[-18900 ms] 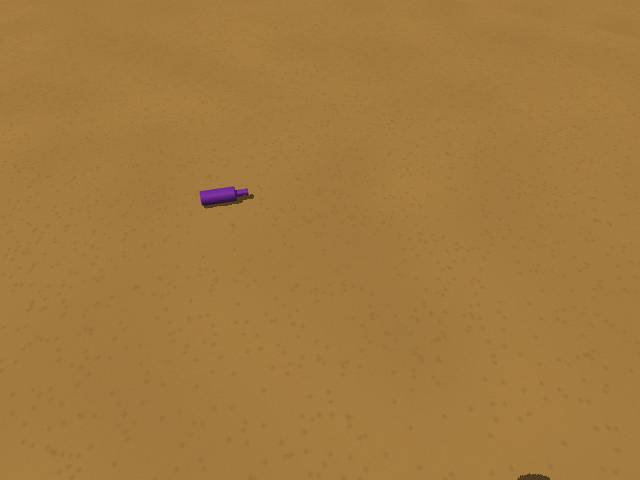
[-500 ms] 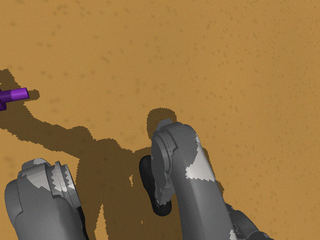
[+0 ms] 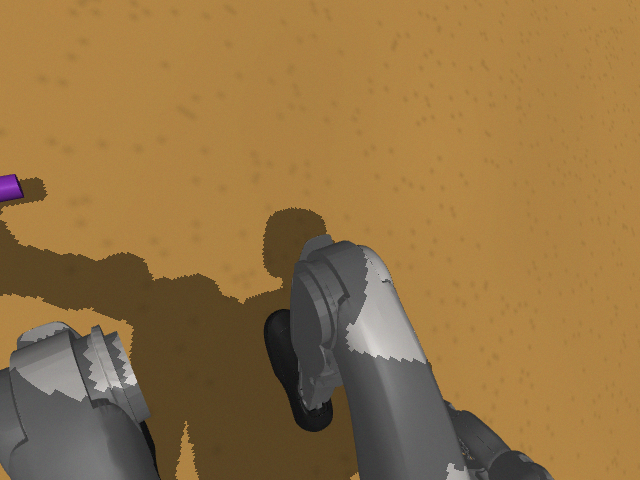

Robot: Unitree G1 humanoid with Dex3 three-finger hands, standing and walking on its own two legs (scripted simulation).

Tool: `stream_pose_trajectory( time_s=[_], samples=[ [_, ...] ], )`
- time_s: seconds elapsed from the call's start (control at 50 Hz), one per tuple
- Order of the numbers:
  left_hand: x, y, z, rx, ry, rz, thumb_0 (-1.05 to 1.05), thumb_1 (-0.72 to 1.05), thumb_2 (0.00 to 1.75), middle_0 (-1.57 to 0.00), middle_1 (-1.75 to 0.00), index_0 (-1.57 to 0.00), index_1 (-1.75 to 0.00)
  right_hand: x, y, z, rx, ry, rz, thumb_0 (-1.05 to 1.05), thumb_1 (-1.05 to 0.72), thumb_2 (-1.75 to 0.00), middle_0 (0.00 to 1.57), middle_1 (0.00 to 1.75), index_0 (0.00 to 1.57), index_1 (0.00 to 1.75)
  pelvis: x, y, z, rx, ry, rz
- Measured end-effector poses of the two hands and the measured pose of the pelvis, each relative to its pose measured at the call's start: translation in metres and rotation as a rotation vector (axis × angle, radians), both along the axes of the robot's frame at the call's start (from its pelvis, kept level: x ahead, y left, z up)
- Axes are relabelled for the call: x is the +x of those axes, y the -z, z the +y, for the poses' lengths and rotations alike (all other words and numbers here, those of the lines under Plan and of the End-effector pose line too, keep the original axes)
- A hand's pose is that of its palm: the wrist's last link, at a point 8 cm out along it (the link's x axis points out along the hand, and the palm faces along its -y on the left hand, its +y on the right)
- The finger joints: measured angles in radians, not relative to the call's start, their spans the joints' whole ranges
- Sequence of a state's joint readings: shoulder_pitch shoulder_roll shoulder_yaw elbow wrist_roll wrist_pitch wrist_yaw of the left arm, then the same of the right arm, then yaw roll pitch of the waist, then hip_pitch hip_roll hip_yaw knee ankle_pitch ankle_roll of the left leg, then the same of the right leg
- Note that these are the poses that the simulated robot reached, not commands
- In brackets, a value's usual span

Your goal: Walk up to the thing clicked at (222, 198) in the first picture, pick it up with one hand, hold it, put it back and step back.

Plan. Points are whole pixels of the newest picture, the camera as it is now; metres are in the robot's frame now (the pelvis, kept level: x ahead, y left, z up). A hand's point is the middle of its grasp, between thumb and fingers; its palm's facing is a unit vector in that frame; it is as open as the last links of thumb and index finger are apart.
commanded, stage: rest palm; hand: left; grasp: from above
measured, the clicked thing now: out of the picture +0.46 +0.31 -0.26
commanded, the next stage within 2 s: close in 0.38 s
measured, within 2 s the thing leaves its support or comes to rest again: neither
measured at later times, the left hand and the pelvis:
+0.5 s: hand out of the picture +0.44 +0.33 -0.24, palm faces -0.45 -0.13 -0.88, open 14.1 cm; pelvis +0.00 +0.00 +0.00, yaw -1 degrees
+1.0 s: hand out of the picture +0.44 +0.33 -0.24, palm faces -0.45 -0.14 -0.88, open 12.4 cm; pelvis +0.00 +0.00 +0.00, yaw -1 degrees
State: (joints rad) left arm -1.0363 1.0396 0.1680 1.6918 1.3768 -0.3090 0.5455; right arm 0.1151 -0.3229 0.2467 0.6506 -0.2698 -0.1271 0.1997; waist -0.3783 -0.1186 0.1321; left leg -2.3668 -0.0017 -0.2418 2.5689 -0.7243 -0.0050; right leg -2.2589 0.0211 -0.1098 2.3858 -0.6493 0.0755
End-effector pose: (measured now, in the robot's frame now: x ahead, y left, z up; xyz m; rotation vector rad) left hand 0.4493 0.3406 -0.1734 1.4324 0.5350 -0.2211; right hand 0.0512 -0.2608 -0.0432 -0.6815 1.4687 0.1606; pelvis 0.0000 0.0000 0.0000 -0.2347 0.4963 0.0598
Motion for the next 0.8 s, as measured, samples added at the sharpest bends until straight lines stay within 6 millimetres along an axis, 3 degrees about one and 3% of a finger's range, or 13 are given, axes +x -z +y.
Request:
stream_pose_trajectory(
  time_s=[0.52,0.8],
  samples=[
    [-0.002,0.014,-0.007,0.002,0.017,-0.012,0.00,-0.52,1.04,-0.10,-0.98,-0.08,-1.00,0.000,-0.001,0.011,0.047,-0.051,-0.006,0.00,-0.91,-0.90,0.20,0.30,0.20,0.30,-0.002,0.003,0.004,-0.018,0.007,-0.025],
    [0.001,0.012,-0.005,0.009,-0.012,0.001,0.00,-0.35,0.90,-0.18,-0.94,-0.19,-0.93,-0.001,-0.004,0.007,0.047,-0.047,-0.005,0.00,-0.90,-0.90,0.20,0.30,0.20,0.30,-0.001,0.002,0.003,-0.021,0.009,-0.023]
  ],
)
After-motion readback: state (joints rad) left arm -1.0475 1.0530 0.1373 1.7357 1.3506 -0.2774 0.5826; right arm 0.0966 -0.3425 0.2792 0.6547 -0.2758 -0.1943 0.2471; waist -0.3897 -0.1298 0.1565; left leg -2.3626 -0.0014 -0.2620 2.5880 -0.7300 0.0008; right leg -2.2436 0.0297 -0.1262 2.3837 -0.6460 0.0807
